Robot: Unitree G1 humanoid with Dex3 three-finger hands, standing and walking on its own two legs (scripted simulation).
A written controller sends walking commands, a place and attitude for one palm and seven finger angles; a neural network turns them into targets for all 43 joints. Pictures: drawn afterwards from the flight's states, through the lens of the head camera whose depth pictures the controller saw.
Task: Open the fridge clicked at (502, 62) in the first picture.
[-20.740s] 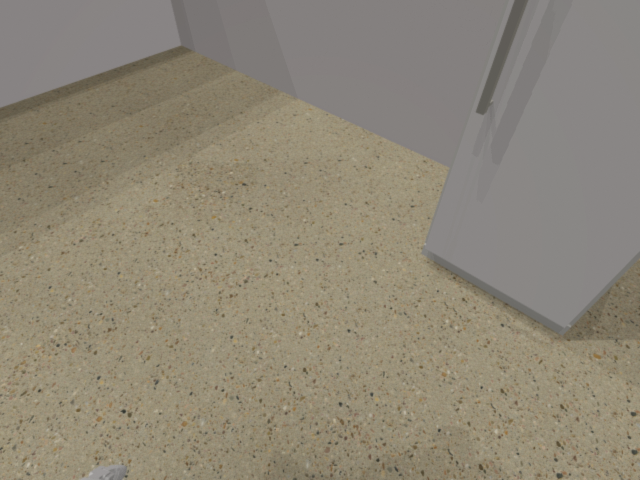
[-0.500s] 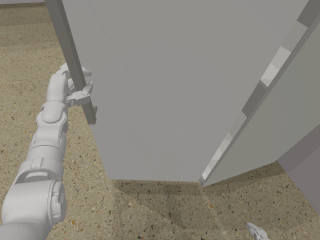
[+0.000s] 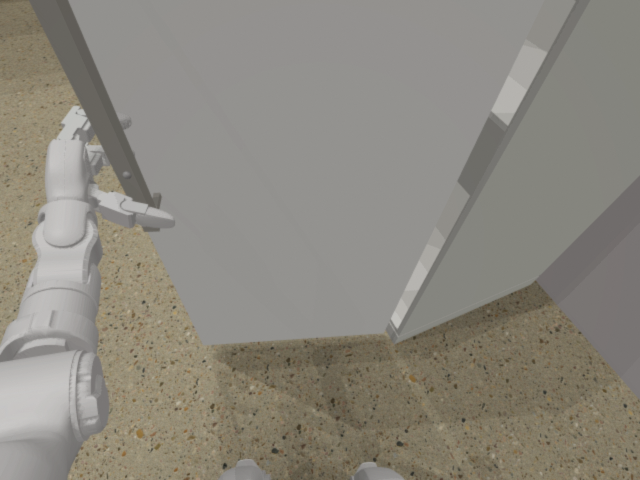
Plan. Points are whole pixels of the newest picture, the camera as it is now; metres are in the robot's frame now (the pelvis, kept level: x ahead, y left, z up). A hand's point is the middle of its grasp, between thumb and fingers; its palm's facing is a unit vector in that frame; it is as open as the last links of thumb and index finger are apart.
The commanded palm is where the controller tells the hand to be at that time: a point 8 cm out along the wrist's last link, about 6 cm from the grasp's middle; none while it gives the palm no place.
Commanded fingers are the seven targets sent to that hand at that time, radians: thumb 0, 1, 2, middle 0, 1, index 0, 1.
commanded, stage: slip the hand off the handle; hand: left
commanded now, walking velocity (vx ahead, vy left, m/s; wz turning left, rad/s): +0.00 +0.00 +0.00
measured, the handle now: (97, 82) +0.51 +0.24 +0.21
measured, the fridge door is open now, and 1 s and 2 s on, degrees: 71 71 71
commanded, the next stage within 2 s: draw the hand back to the body in 1.38 s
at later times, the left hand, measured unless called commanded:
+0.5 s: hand (75, 181) +0.45 +0.29 +0.11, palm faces +0.26 -0.94 -0.21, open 14.6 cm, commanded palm +0.42 +0.33 +0.12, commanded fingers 0.00 -0.55 0.20 -0.25 -1.15 -0.25 -1.15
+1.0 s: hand (47, 223) +0.39 +0.30 +0.11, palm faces +0.23 -0.95 -0.19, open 14.7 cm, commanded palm +0.36 +0.33 +0.12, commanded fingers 0.00 -0.55 0.20 -0.25 -1.15 -0.25 -1.15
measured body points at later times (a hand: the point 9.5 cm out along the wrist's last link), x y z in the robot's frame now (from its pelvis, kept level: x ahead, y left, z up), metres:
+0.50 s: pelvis +0.05 -0.01 +0.01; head +0.10 +0.00 +0.45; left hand +0.43 +0.33 +0.13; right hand +0.13 -0.29 -0.09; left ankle +0.07 +0.10 -0.71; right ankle +0.04 -0.13 -0.71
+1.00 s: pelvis +0.05 +0.01 +0.00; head +0.08 +0.02 +0.45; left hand +0.38 +0.35 +0.12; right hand +0.15 -0.25 -0.09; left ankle +0.07 +0.10 -0.71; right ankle +0.04 -0.13 -0.71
